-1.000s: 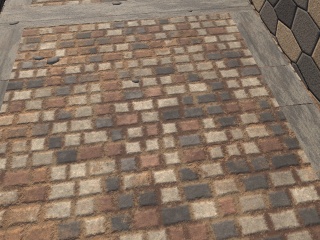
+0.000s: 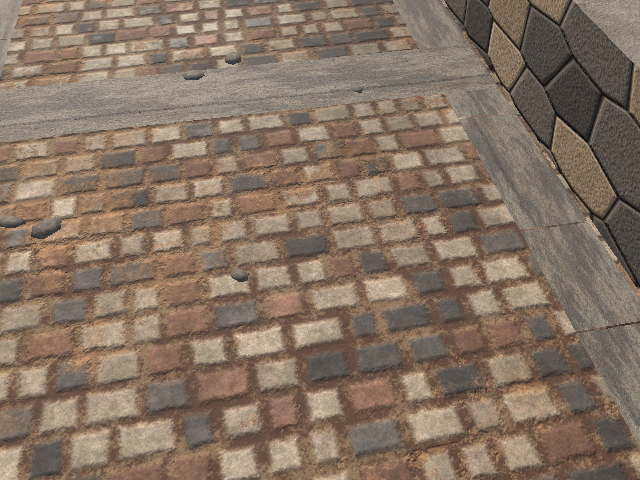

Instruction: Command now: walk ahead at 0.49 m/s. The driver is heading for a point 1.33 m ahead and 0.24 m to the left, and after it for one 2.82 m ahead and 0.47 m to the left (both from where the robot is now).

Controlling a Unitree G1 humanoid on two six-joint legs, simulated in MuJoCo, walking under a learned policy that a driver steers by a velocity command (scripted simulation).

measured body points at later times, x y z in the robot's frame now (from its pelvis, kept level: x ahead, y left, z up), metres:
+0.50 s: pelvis +0.28 -0.08 +0.00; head +0.29 -0.10 +0.45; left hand +0.33 +0.18 -0.12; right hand +0.37 -0.35 -0.14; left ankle +0.29 +0.08 -0.66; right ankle +0.29 -0.16 -0.74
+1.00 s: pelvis +0.55 -0.01 -0.01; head +0.58 +0.00 +0.44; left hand +0.59 +0.25 -0.15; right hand +0.66 -0.27 -0.13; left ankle +0.61 +0.07 -0.74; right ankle +0.47 -0.17 -0.65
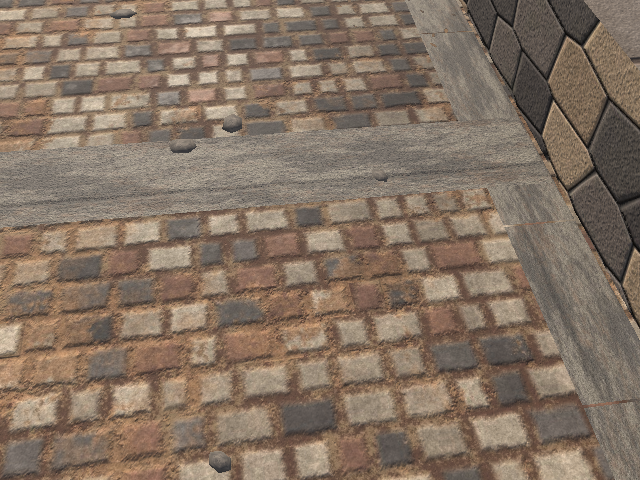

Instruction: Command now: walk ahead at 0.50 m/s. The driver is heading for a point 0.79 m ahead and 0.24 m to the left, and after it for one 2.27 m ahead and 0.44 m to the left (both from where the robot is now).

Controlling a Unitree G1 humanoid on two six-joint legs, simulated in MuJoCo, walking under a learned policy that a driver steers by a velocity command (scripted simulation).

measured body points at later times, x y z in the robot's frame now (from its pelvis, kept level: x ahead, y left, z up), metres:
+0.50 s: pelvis +0.17 -0.03 +0.00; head +0.21 -0.05 +0.44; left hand +0.30 +0.24 -0.11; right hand +0.27 -0.30 -0.15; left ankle +0.11 +0.09 -0.66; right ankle +0.28 -0.13 -0.74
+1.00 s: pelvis +0.17 +0.01 +0.01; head +0.19 +0.06 +0.46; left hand +0.21 +0.34 -0.12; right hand +0.37 -0.22 -0.09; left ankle +0.16 +0.09 -0.74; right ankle +0.26 -0.13 -0.66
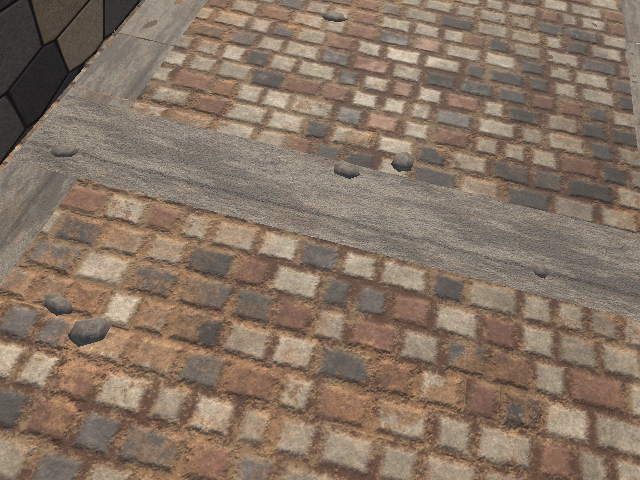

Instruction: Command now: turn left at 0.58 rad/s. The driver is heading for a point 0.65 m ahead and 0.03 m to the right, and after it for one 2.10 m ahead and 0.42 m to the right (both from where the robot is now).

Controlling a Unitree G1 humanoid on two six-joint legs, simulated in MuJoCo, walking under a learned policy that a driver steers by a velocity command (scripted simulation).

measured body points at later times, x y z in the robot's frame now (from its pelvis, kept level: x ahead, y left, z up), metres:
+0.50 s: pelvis +0.07 -0.02 +0.00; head +0.09 -0.03 +0.45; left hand +0.04 +0.26 -0.13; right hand +0.26 -0.27 -0.11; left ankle +0.13 +0.14 -0.70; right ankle +0.02 -0.15 -0.75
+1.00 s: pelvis +0.28 +0.07 +0.00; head +0.31 +0.08 +0.45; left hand +0.44 +0.34 -0.11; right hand +0.32 -0.21 -0.12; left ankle +0.19 +0.15 -0.75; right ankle +0.48 -0.08 -0.69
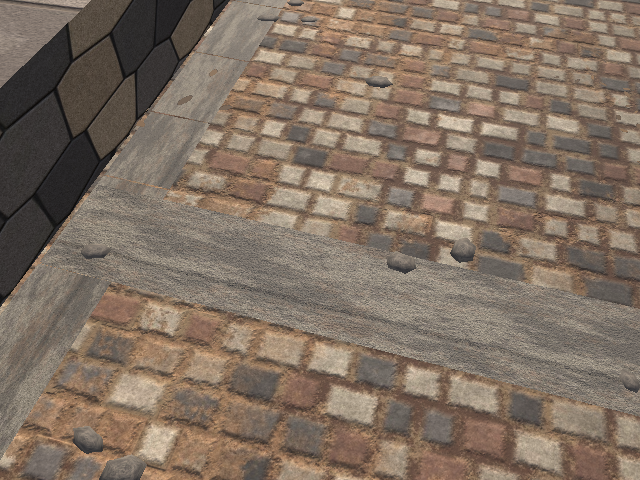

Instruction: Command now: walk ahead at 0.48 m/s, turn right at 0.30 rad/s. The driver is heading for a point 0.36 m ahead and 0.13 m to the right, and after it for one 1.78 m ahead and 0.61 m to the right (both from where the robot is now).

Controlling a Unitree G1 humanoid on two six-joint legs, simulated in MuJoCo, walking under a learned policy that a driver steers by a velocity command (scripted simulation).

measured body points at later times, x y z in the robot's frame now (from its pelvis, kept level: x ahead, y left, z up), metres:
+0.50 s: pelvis +0.30 -0.06 +0.00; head +0.34 -0.08 +0.45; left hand +0.44 +0.20 -0.11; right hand +0.43 -0.36 -0.09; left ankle +0.52 +0.09 -0.68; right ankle +0.25 -0.12 -0.74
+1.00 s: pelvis +0.57 -0.10 +0.00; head +0.60 -0.12 +0.45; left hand +0.88 +0.00 -0.08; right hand +0.44 -0.36 -0.12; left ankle +0.57 +0.03 -0.74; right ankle +0.61 -0.31 -0.69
